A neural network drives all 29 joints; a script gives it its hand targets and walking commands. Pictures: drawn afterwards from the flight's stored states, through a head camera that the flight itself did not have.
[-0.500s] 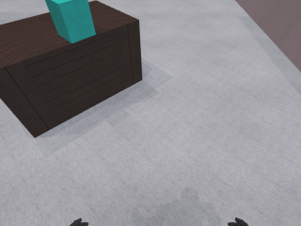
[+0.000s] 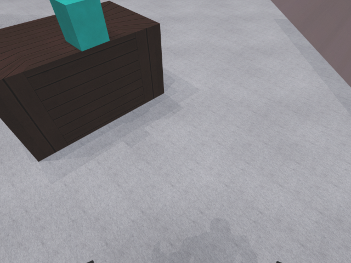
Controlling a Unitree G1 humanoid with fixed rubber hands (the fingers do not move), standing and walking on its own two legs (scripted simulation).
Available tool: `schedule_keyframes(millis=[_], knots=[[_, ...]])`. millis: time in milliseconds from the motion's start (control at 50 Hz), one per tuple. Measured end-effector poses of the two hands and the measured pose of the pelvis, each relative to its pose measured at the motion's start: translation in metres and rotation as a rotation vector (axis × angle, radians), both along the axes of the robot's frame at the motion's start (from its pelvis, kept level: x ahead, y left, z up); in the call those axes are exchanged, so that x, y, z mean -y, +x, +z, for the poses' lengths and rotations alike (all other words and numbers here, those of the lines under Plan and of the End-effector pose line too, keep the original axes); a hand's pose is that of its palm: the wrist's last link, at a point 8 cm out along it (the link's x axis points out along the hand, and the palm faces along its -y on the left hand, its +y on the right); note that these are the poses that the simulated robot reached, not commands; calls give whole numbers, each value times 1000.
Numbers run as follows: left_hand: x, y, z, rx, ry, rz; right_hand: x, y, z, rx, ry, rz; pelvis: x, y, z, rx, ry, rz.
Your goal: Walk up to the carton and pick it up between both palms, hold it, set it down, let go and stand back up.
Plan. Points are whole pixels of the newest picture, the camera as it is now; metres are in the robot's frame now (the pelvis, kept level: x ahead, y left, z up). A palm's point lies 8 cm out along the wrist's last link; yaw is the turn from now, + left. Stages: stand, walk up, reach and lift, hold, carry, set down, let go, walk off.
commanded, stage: stand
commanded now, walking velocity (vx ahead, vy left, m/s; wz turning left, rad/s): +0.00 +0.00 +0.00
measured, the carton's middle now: (81, 20) +1.43 +0.56 -0.01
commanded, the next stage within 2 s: none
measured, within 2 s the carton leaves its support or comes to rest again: neither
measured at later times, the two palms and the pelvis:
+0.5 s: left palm out of the picture +0.09 +0.24 -0.11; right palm out of the picture +0.07 -0.25 -0.11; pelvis +0.01 +0.00 +0.00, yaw -1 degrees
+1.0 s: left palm out of the picture +0.09 +0.25 -0.11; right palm out of the picture +0.06 -0.25 -0.11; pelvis +0.01 +0.00 +0.00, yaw -2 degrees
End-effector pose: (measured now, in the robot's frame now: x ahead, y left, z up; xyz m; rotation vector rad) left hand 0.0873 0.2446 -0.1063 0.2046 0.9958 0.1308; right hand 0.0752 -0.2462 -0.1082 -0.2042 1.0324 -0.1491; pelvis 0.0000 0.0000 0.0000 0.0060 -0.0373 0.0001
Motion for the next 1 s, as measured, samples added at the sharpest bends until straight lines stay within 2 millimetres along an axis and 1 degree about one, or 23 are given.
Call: schedule_keyframes(millis=[160,280,420,640,800,1000], knots=[[-2,-3,1,-13,8,1,0,0,-2,-4,5,1,0,1,0,-1,2,-1],[-1,-3,-1,-26,5,0,2,-4,-2,-24,-1,-3,0,2,1,-8,1,-5],[1,-1,-2,-33,0,-11,3,-8,-2,-40,-6,-16,-1,4,2,-9,0,-12],[-1,5,-3,-41,4,-16,1,-7,-2,-49,-6,-22,-2,9,2,-10,1,-18],[-3,4,-3,-58,11,-15,1,-7,-3,-54,-5,-30,-3,10,3,-11,0,-22],[-4,2,-5,-77,12,-22,1,-11,-4,-72,-7,-40,-4,12,4,-15,0,-29]])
